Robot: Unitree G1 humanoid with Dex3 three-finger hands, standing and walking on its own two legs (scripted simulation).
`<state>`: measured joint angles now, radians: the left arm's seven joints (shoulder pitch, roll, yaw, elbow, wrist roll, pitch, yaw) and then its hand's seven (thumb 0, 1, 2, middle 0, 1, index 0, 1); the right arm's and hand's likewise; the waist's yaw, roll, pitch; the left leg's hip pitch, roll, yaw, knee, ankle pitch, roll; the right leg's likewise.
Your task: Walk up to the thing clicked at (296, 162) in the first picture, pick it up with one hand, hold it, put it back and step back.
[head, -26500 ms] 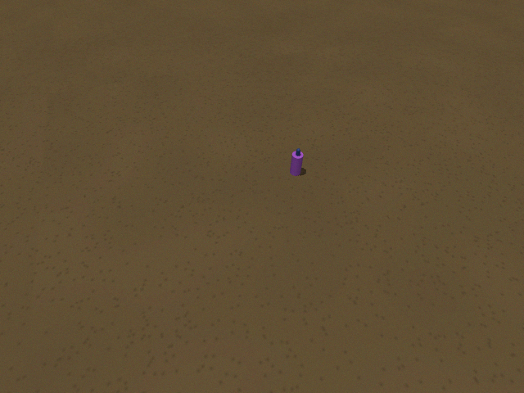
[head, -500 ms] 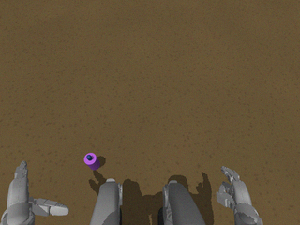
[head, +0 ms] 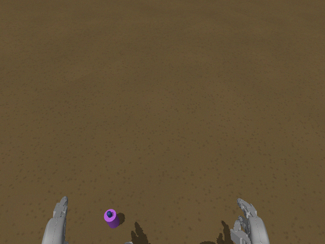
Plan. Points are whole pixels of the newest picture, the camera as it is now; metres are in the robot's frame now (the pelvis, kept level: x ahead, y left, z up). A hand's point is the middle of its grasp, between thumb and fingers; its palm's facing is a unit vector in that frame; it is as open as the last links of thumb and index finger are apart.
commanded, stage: home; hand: left
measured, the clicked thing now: (111, 217) +0.37 +0.24 -0.63
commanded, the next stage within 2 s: stand in 1.64 s
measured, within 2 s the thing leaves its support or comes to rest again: neither
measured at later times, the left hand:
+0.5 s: hand (87, 241) +0.16 +0.17 -0.05, palm faces +0.10 -0.95 -0.28, open 17.6 cm
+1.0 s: hand (88, 243) +0.16 +0.17 -0.05, palm faces +0.10 -0.95 -0.28, open 17.6 cm
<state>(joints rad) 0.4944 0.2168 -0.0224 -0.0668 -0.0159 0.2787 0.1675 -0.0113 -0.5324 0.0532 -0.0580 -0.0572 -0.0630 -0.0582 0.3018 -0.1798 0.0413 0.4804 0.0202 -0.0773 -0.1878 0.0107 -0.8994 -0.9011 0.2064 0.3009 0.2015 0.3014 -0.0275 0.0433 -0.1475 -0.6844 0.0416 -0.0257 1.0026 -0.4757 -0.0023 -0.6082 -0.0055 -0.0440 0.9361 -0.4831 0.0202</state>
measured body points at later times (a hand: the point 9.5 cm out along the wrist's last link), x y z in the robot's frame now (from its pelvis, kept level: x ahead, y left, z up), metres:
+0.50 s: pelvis -0.01 -0.01 +0.00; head +0.01 -0.01 +0.45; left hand +0.15 +0.22 -0.03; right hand +0.15 -0.25 -0.07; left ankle +0.02 +0.11 -0.68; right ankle -0.01 -0.14 -0.68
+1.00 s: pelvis -0.01 -0.02 +0.00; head +0.00 -0.01 +0.45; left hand +0.15 +0.22 -0.03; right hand +0.15 -0.25 -0.07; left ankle +0.02 +0.11 -0.68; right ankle -0.01 -0.14 -0.68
